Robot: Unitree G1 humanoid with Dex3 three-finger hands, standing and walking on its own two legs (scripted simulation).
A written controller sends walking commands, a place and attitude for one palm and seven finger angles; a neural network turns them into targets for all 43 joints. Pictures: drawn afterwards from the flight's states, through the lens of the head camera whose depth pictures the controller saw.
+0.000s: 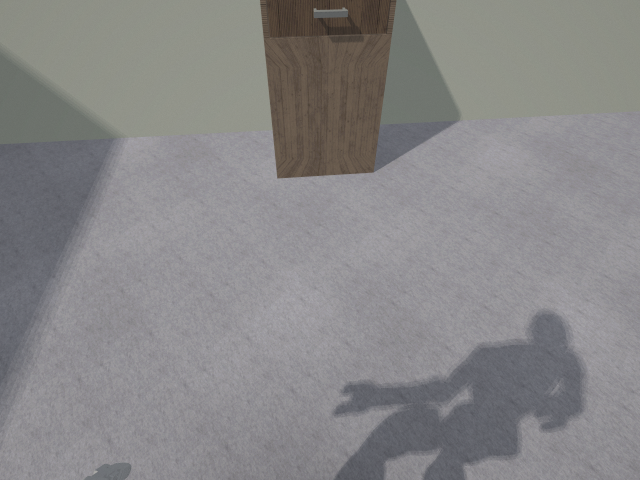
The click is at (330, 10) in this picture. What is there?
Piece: drawer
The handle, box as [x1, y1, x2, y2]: [313, 8, 347, 17]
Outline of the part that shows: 313,8 314,17 347,16 347,10 344,8 335,10 317,10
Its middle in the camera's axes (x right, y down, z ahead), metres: +0.03 -0.83 +1.41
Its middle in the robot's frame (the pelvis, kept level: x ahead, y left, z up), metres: +1.61 +0.05 +0.00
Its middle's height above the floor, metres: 0.77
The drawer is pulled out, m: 0.00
